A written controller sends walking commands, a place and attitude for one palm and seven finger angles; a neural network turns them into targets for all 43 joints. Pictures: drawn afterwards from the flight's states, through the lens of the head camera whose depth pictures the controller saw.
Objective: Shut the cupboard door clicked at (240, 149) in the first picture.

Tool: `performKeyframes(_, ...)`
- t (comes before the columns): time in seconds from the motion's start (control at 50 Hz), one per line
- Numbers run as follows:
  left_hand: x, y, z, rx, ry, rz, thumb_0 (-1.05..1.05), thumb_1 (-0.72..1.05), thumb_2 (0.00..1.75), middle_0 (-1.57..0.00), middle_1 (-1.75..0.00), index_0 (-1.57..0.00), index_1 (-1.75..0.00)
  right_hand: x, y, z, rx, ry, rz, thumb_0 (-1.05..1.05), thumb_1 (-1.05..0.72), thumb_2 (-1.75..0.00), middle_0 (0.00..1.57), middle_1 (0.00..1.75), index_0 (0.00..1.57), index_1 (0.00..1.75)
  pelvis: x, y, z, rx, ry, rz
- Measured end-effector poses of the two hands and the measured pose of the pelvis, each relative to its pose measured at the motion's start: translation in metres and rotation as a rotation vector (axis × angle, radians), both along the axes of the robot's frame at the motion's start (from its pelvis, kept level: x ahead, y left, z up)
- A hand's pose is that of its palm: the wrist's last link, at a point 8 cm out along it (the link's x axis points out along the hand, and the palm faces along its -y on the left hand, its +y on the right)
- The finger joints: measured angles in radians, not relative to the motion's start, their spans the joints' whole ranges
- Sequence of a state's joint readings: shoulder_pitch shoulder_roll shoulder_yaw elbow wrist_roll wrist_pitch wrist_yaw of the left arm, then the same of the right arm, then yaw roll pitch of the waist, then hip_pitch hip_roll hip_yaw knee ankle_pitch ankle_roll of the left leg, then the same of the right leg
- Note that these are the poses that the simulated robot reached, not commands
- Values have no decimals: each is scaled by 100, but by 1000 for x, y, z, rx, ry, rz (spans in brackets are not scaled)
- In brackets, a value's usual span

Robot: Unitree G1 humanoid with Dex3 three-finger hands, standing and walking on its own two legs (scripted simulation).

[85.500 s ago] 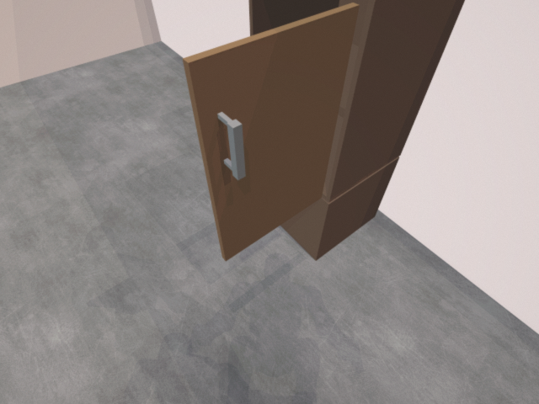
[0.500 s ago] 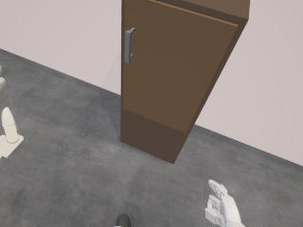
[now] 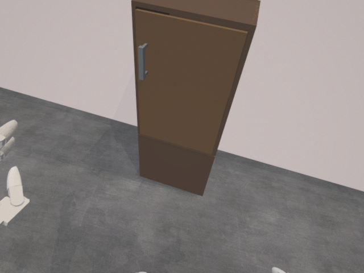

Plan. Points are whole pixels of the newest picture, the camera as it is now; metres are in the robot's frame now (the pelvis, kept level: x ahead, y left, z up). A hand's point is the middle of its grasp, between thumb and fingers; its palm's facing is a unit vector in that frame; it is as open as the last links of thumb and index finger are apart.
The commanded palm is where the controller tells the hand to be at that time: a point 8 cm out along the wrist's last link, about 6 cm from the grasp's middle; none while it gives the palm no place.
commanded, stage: stop stepping back and stand still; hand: left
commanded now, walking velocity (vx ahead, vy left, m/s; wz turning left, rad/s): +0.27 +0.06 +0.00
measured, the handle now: (143, 61) +0.83 +0.18 +0.08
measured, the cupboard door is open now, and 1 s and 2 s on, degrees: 0 0 0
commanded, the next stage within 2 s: let the arm hang, fingers relaxed in 0.34 s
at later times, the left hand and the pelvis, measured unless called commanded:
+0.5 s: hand (37, 191) +0.22 +0.27 +0.12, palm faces +0.34 -0.78 -0.52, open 7.4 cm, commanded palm none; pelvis +0.01 +0.01 -0.01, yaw +2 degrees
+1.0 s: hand out of the picture +0.02 +0.23 -0.17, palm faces +0.08 -0.97 -0.22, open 7.2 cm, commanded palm none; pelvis +0.01 +0.04 +0.01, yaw +3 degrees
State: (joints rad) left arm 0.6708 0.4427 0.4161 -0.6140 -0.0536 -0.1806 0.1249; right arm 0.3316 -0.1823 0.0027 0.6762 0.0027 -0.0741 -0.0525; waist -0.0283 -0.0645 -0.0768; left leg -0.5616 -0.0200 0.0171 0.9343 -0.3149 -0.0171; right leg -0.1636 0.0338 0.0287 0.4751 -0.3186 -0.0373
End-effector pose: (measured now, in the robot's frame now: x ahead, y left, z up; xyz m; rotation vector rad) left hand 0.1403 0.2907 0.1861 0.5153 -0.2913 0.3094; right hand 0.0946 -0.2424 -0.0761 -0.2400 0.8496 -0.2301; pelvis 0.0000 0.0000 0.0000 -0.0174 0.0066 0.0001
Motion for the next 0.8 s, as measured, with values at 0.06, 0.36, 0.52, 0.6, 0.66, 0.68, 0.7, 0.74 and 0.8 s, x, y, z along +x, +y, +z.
performKeyframes(0.06,-14,13,10,43,-74,37,2,89,90,-22,-30,-22,-31,1,3,2,-37,5,23,1,-90,-89,20,30,20,30,1,7,-1,0,12,1)
performKeyframes(0.36,21,19,-1,-1,-30,59,2,90,90,-21,-30,-20,-31,47,58,-1,95,-157,95,1,-90,-89,20,30,20,30,0,17,-6,29,-21,-3)
performKeyframes(0.52,49,17,-65,-23,302,110,1,90,90,-21,-30,-21,-31,58,30,-41,130,12,144,1,-90,-89,20,30,20,30,16,11,-9,23,21,46)
performKeyframes(0.6,36,3,-191,-258,789,180,1,91,90,-20,-30,-20,-30,48,15,-58,117,123,120,1,-90,-89,20,30,20,30,16,13,-10,50,6,66)
performKeyframes(0.66,-4,-30,-268,-407,1096,165,1,91,90,-20,-30,-20,-30,31,9,-58,87,193,97,1,-90,-89,20,29,20,30,15,13,-11,51,-17,65)
performKeyframes(0.68,-20,-43,-289,-455,1181,154,1,91,90,-20,-30,-20,-30,24,8,-57,73,216,89,1,-90,-89,20,29,20,30,15,14,-12,43,-24,66)
performKeyframes(0.7,-37,-55,-306,-503,1257,145,1,91,90,-20,-30,-20,-30,16,7,-56,58,242,81,1,-90,-89,20,29,20,30,15,14,-13,38,-32,68)
performKeyframes(0.74,-59,-63,-323,-614,1300,198,-1,95,90,-21,-30,-20,-30,-2,8,-51,34,306,72,1,-90,-89,20,29,20,30,15,12,-10,33,-42,74)
performKeyframes(0.8,-73,-51,-329,-630,1325,237,-6,101,89,-21,-30,-21,-31,-24,12,-46,18,395,67,1,-90,-89,20,29,20,30,15,12,-4,16,-41,79)
